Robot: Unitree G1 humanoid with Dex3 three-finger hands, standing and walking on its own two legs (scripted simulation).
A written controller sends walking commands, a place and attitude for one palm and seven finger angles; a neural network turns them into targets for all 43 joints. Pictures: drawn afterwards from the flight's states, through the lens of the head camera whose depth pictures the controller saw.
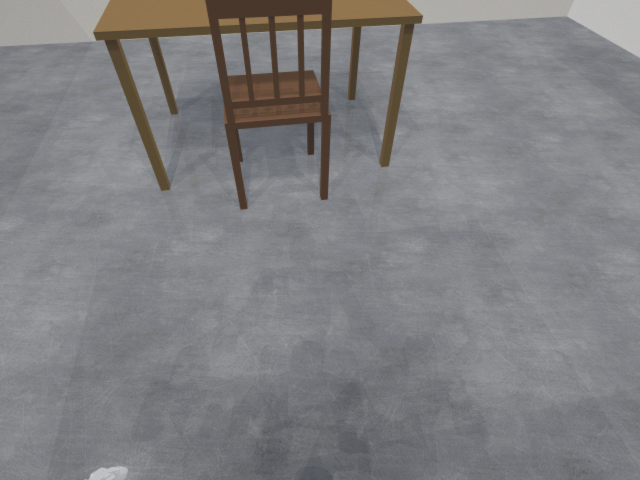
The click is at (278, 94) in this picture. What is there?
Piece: chair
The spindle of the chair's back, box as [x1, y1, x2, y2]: [268, 16, 279, 98]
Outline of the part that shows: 274,16 268,17 274,96 276,98 279,97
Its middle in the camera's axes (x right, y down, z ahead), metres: -0.16 -0.62 +1.34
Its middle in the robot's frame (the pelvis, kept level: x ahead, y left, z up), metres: +1.40 +0.24 -0.10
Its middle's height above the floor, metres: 0.67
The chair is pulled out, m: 0.00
